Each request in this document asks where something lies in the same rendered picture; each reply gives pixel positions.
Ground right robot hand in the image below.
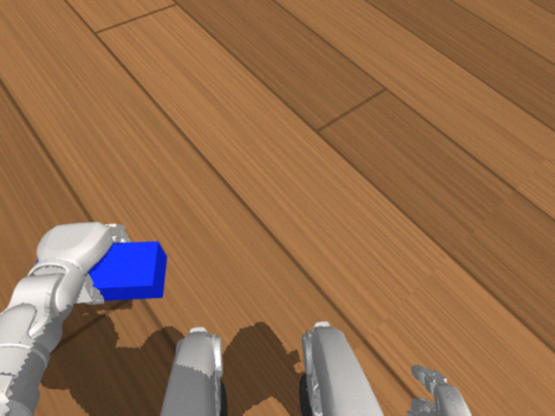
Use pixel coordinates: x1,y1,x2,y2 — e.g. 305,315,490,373
407,365,472,416

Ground carton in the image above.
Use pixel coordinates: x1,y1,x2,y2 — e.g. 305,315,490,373
36,241,167,301

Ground left robot arm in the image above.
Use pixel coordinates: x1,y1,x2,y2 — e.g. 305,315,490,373
0,259,84,416

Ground left robot hand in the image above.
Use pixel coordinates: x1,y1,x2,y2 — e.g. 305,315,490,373
36,222,131,305

